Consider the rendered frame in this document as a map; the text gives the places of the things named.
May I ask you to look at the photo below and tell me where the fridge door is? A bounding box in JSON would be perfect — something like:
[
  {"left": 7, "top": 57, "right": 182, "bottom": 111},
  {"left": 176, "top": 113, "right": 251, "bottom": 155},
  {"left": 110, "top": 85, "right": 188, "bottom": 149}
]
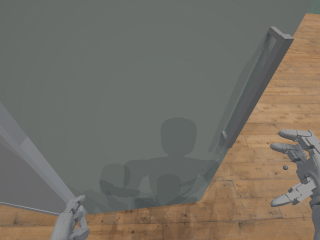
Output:
[{"left": 0, "top": 0, "right": 313, "bottom": 215}]

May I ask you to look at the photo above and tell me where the handle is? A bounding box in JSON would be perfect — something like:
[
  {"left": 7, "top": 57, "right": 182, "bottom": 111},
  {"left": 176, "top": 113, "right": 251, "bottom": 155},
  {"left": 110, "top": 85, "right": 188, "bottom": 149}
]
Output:
[{"left": 221, "top": 26, "right": 294, "bottom": 149}]

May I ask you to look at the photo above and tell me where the left robot hand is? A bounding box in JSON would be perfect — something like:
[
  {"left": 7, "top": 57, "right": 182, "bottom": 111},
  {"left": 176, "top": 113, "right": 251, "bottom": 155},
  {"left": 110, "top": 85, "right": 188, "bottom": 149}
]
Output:
[{"left": 50, "top": 194, "right": 90, "bottom": 240}]

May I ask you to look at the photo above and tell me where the right robot forearm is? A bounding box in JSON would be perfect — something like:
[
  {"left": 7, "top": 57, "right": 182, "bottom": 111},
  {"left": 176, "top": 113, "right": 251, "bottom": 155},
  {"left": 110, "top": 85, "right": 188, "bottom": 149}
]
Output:
[{"left": 309, "top": 194, "right": 320, "bottom": 240}]

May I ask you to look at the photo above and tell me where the right robot hand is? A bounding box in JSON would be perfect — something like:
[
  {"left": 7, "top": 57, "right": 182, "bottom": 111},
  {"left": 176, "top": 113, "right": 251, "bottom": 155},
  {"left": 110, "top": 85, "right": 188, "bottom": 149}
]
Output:
[{"left": 270, "top": 129, "right": 320, "bottom": 207}]

